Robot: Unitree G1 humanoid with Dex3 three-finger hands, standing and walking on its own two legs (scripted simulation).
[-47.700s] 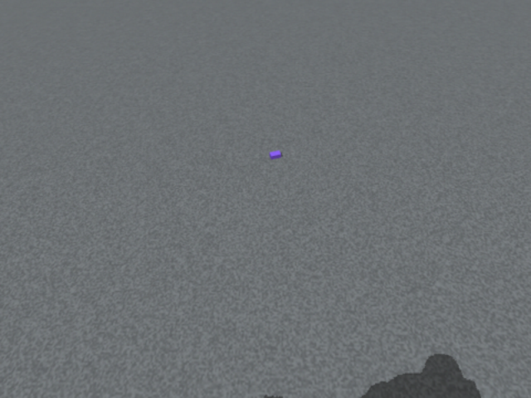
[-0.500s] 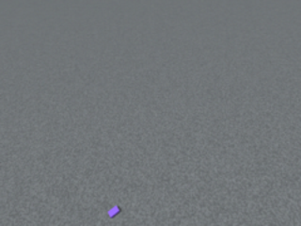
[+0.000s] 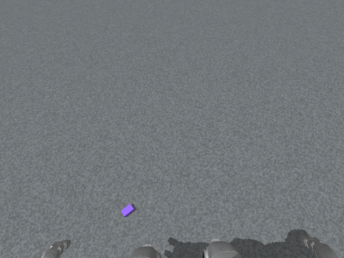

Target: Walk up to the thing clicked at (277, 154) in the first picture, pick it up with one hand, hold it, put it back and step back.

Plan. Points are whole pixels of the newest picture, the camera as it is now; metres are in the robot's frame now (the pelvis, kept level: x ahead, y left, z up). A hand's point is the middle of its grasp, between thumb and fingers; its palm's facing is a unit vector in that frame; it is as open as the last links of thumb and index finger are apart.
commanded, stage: step back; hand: left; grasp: from above
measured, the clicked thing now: (127, 210) +0.41 +0.28 -0.74
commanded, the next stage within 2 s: none
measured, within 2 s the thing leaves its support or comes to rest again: neither
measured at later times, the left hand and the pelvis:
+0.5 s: hand out of the picture -0.02 +0.24 -0.13, palm faces -0.04 -0.91 -0.42, open 7.4 cm; pelvis -0.09 -0.02 +0.01, yaw -3 degrees
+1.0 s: hand out of the picture -0.13 +0.25 -0.14, palm faces -0.08 -0.91 -0.40, open 7.4 cm; pelvis -0.24 -0.02 +0.00, yaw -5 degrees
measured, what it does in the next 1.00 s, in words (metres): walks backwards: right foot, then left foot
